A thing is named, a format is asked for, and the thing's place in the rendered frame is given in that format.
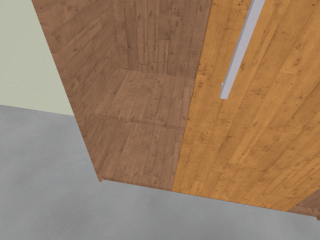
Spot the wardrobe door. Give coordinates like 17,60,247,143
296,188,320,210
172,0,320,211

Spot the handle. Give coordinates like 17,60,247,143
219,0,265,99

